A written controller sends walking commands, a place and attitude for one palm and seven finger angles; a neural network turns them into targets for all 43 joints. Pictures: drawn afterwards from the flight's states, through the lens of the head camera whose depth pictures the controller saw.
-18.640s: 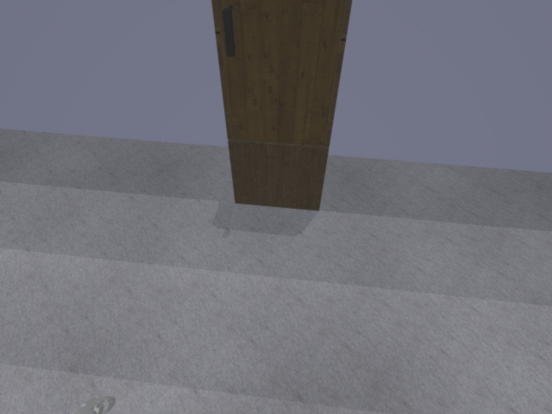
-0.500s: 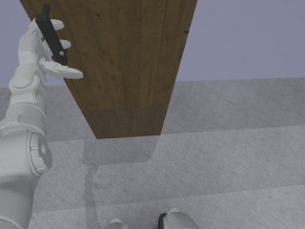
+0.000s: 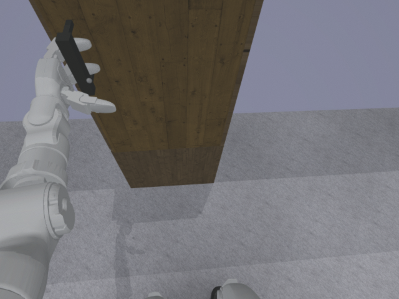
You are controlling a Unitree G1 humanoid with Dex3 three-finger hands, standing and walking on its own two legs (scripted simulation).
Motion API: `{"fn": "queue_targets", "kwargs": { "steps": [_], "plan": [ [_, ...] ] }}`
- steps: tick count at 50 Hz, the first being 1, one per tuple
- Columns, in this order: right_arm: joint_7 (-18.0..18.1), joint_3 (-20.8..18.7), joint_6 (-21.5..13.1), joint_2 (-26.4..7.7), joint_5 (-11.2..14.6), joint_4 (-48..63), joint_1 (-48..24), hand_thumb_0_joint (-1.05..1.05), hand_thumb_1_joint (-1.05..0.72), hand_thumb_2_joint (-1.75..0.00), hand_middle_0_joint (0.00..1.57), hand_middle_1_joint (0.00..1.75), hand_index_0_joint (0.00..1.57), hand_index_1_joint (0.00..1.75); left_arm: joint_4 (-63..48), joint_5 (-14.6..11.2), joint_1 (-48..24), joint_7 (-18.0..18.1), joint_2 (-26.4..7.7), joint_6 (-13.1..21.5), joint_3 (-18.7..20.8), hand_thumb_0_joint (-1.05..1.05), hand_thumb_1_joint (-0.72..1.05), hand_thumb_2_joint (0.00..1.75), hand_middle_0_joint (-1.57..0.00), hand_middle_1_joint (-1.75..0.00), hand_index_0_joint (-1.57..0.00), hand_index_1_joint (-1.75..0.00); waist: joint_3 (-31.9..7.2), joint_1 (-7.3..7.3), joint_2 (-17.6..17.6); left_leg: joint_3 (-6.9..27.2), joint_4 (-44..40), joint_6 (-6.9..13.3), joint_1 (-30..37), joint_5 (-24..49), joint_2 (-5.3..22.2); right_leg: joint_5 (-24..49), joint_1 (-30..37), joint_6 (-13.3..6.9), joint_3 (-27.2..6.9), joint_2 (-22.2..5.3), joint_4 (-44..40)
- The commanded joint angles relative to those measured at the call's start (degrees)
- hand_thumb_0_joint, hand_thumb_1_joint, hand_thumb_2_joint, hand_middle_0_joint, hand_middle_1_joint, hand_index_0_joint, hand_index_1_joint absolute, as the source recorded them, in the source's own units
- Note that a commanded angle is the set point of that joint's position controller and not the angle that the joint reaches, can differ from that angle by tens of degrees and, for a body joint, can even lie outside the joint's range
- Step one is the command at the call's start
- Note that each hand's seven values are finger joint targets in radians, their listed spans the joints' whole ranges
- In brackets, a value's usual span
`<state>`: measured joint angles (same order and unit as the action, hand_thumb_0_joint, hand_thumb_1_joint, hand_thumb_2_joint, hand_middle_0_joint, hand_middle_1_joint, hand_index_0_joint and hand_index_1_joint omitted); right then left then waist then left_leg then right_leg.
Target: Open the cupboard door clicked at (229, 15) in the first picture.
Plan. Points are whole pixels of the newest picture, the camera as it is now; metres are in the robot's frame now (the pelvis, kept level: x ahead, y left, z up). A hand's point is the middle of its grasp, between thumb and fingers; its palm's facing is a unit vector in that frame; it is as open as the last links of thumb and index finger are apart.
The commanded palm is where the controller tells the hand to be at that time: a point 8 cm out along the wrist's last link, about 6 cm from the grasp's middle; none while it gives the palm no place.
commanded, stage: move the hooked fingers beside the handle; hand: left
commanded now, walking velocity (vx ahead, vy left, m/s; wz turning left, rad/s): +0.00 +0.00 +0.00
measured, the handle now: (79, 60) +0.57 +0.20 +0.11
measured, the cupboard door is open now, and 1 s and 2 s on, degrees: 1 1 1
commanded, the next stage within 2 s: none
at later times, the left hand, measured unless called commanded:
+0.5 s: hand (74, 81) +0.51 +0.20 +0.12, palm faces +0.00 -1.00 +0.00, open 14.0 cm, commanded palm +0.49 +0.25 +0.11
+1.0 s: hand (57, 84) +0.50 +0.23 +0.12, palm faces +0.00 -1.00 +0.00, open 14.0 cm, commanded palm +0.49 +0.28 +0.11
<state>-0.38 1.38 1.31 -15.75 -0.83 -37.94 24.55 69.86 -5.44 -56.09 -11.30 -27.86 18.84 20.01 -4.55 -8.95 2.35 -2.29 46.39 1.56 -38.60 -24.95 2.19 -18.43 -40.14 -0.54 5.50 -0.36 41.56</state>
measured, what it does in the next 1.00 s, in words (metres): stands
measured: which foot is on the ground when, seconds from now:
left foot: down 0.00-1.00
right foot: down 0.00-1.00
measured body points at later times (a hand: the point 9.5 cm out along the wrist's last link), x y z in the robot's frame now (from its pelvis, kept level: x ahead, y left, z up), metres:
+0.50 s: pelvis +0.00 +0.00 +0.00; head +0.10 +0.01 +0.44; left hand +0.50 +0.25 +0.12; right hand -0.02 -0.27 -0.11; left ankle -0.03 +0.10 -0.71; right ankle +0.01 -0.12 -0.71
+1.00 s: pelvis -0.01 +0.01 +0.00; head +0.10 +0.02 +0.43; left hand +0.50 +0.28 +0.12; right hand -0.02 -0.26 -0.11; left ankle -0.03 +0.10 -0.71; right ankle +0.01 -0.12 -0.71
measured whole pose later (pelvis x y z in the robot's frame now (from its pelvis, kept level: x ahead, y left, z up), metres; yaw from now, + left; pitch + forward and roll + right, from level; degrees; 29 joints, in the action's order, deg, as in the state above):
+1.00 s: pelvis -0.01 +0.01 +0.00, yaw -1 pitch +17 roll -3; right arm 2.0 2.9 2.5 -16.9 0.1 -35.8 24.3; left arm 72.6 -5.5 -57.0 -20.3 -36.8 17.4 25.0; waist -3.6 -10.3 1.5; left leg -2.5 47.6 2.3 -40.5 -24.6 2.2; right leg -17.1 -41.6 0.1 5.1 -0.3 41.5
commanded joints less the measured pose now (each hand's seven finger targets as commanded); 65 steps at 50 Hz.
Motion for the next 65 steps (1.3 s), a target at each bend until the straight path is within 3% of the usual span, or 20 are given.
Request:
{"fn": "queue_targets", "kwargs": {
  "steps": [1,4,8,11,14,19,22,24,28,32,35,38,40,43,45,48,50,55,60,65],
  "plan": [
    [0.94,-3.25,-0.37,-10.04,0.26,2.72,10.01,0.0,-0.9,-0.9,0.2,0.3,0.2,0.3,-12.66,0.01,-28.38,-1.94,-13.19,4.41,1.53,0.0,-0.5,0.3,-0.3,-1.2,-0.3,-1.2,-25.05,-1.89,3.37,4.72,-3.41,-0.18,15.3,30.5,-0.91,23.84,11.78,-0.56,-3.29,2.85,-1.37],
    [1.17,-3.18,-0.39,-9.81,0.36,2.99,9.65,0.0,-0.9,-0.9,0.2,0.3,0.2,0.3,-13.19,-0.07,-28.82,-2.58,-13.21,4.52,1.32,0.0,-0.5,0.3,-0.3,-1.2,-0.3,-1.2,-25.94,-2.05,4.76,4.68,-3.17,-0.25,16.19,31.57,-0.89,24.45,11.84,-0.53,-3.37,2.69,-1.22],
    [1.72,-2.88,-0.15,-10.2,0.44,3.74,9.37,0.0,-0.9,-0.9,0.2,0.3,0.2,0.3,-11.84,0.03,-28.83,-3.0,-16.94,3.77,3.65,0.0,-0.5,0.3,-0.3,-1.2,-0.3,-1.2,-24.45,-2.11,2.82,3.87,-3.52,0.34,11.99,26.95,-1.37,24.29,14.1,-0.44,-3.97,2.53,-1.5],
    [2.1,-2.8,0.05,-10.43,0.62,4.4,9.29,0.0,-0.9,-0.9,0.2,0.3,0.2,0.3,-11.98,0.47,-27.33,-3.54,-21.7,3.69,6.71,0.0,-0.5,0.3,-0.3,-1.2,-0.3,-1.2,-26.82,-0.91,2.78,3.61,-3.51,0.34,10.83,26.86,-1.52,25.59,16.67,-0.43,-4.37,2.37,-1.03],
    [2.04,-2.75,0.06,-10.11,0.62,4.84,9.31,0.0,-0.9,-0.9,0.2,0.3,0.2,0.3,-13.7,0.23,-26.52,-4.36,-20.22,4.18,5.56,0.0,-0.5,0.3,-0.3,-1.2,-0.3,-1.2,-28.66,-0.61,5.82,3.83,-3.16,0.06,13.64,30.62,-1.21,26.77,15.74,-0.48,-4.17,2.45,-0.78],
    [2.18,-2.89,0.67,-10.6,0.96,4.91,9.18,0.0,-0.9,-0.9,0.2,0.3,0.2,0.3,-12.18,-1.08,-25.13,-6.14,-18.73,2.83,4.36,0.0,-0.5,0.3,-0.3,-1.2,-0.3,-1.2,-26.36,-1.49,4.38,3.54,-3.63,0.25,12.94,28.3,-1.05,25.2,14.85,-0.28,-4.01,2.66,-1.8],
    [2.48,-2.81,0.88,-10.95,1.04,5.03,9.34,0.0,-0.9,-0.9,0.2,0.3,0.2,0.3,-11.64,-1.17,-24.99,-6.67,-21.31,1.98,5.89,0.0,-0.5,0.3,-0.3,-1.2,-0.3,-1.2,-24.76,-1.21,2.91,3.55,-4.26,0.42,11.0,25.64,-1.17,23.98,15.66,-0.35,-4.0,2.57,-2.17],
    [2.6,-2.84,0.82,-10.81,0.96,5.13,9.17,0.0,-0.9,-0.9,0.2,0.3,0.2,0.3,-13.65,-1.15,-25.1,-6.76,-22.18,2.72,6.4,0.0,-0.5,0.3,-0.3,-1.2,-0.3,-1.2,-26.3,-0.67,5.63,3.68,-3.96,0.24,12.68,27.18,-1.11,24.08,15.1,-0.45,-4.12,2.53,-1.98],
    [2.53,-2.83,0.65,-10.95,0.86,4.69,9.43,0.0,-0.9,-0.9,0.2,0.3,0.2,0.3,-13.84,-1.41,-26.53,-7.01,-20.7,3.54,4.95,0.0,-0.5,0.3,-0.3,-1.2,-0.3,-1.2,-24.48,-1.75,4.35,4.22,-4.04,0.27,13.19,26.5,-0.85,22.23,13.3,-0.53,-3.79,2.77,-2.27],
    [2.81,-2.72,0.74,-11.24,1.0,4.8,9.25,0.0,-0.9,-0.9,0.2,0.3,0.2,0.3,-12.0,-1.25,-25.07,-7.46,-24.21,3.05,7.57,0.0,-0.5,0.3,-0.3,-1.2,-0.3,-1.2,-24.49,-0.86,4.2,4.35,-4.44,0.09,11.93,25.23,-0.88,21.08,13.95,-0.56,-3.71,2.61,-2.1],
    [2.65,-2.71,0.63,-11.06,0.81,4.86,9.17,0.0,-0.9,-0.9,0.2,0.3,0.2,0.3,-13.81,-0.87,-25.3,-7.63,-23.74,3.61,6.88,0.0,-0.5,0.3,-0.3,-1.2,-0.3,-1.2,-26.37,-0.57,7.36,4.73,-3.91,-0.33,14.74,28.0,-0.7,21.35,12.48,-0.62,-3.56,2.63,-1.76],
    [2.67,-2.67,0.75,-11.18,0.93,4.94,9.09,0.0,-0.9,-0.9,0.2,0.3,0.2,0.3,-11.91,-1.32,-24.39,-7.9,-22.36,3.26,5.94,0.0,-0.5,0.3,-0.3,-1.2,-0.3,-1.2,-23.56,-1.27,4.52,4.86,-4.18,-0.06,13.5,26.63,-0.55,20.19,11.78,-0.59,-3.36,2.83,-2.16],
    [2.84,-2.64,0.82,-11.56,1.07,4.83,9.0,0.0,-0.9,-0.9,0.2,0.3,0.2,0.3,-10.52,-1.14,-24.5,-8.25,-24.06,2.56,6.79,0.0,-0.5,0.3,-0.3,-1.2,-0.3,-1.2,-22.7,-1.19,4.79,4.76,-4.4,-0.09,12.27,24.9,-0.6,19.11,11.55,-0.53,-3.41,2.7,-2.28],
    [2.94,-2.44,0.7,-11.6,1.02,4.72,9.39,0.0,-0.9,-0.9,0.2,0.3,0.2,0.3,-9.88,-1.23,-26.02,-8.87,-22.13,2.03,4.87,0.0,-0.5,0.3,-0.3,-1.2,-0.3,-1.2,-21.33,-2.13,5.17,5.19,-4.4,-0.09,12.64,24.82,-0.57,17.96,9.56,-0.67,-3.13,2.71,-2.33],
    [3.2,-2.5,0.59,-12.01,0.97,4.33,9.69,0.0,-0.9,-0.9,0.2,0.3,0.2,0.3,-10.03,-1.01,-28.0,-8.99,-25.17,2.22,6.41,0.0,-0.5,0.3,-0.3,-1.2,-0.3,-1.2,-22.23,-2.41,4.42,5.59,-4.13,-0.15,12.57,24.2,-0.42,17.4,9.39,-0.49,-3.33,2.66,-2.26],
    [3.26,-2.36,0.33,-11.92,0.79,4.32,9.94,0.0,-0.9,-0.9,0.2,0.3,0.2,0.3,-11.4,-1.27,-29.78,-9.37,-24.94,3.12,6.11,0.0,-0.5,0.3,-0.3,-1.2,-0.3,-1.2,-23.92,-2.73,5.39,5.8,-3.64,-0.17,13.48,25.04,-0.45,17.73,9.37,-0.62,-3.36,2.74,-1.85],
    [3.21,-2.38,0.4,-11.91,0.87,4.38,9.89,0.0,-0.9,-0.9,0.2,0.3,0.2,0.3,-10.76,-1.07,-27.99,-9.74,-26.41,3.37,7.27,0.0,-0.5,0.3,-0.3,-1.2,-0.3,-1.2,-25.47,-1.9,7.31,5.84,-3.29,-0.6,14.42,26.53,-0.4,17.99,9.19,-0.64,-3.38,2.72,-1.59],
    [3.07,-2.36,0.65,-11.95,0.78,4.14,10.26,0.0,-0.9,-0.9,0.2,0.3,0.2,0.3,-10.12,-0.98,-27.43,-10.53,-24.66,2.43,5.67,0.0,-0.5,0.3,-0.3,-1.2,-0.3,-1.2,-25.26,-2.0,9.33,6.7,-2.88,-1.26,16.84,29.96,0.11,17.0,5.97,-0.65,-2.58,2.89,-1.34],
    [3.19,-2.4,1.34,-12.3,0.79,4.47,10.81,0.0,-0.9,-0.9,0.2,0.3,0.2,0.3,-9.76,-1.44,-25.67,-10.86,-27.88,1.27,8.33,0.0,-0.5,0.3,-0.3,-1.2,-0.3,-1.2,-25.3,-1.56,5.98,6.41,-2.79,-0.92,14.81,31.31,0.2,19.66,8.68,-0.52,-2.6,3.05,-1.32],
    [2.98,-2.45,1.88,-12.17,0.78,4.87,10.83,0.0,-0.9,-0.9,0.2,0.3,0.2,0.3,-11.94,-1.02,-25.46,-10.87,-30.17,1.9,9.62,0.0,-0.5,0.3,-0.3,-1.2,-0.3,-1.2,-25.71,-1.04,7.82,5.83,-2.5,-0.81,14.54,32.18,0.06,21.45,9.98,-0.57,-3.04,3.1,-1.24]
  ]
}}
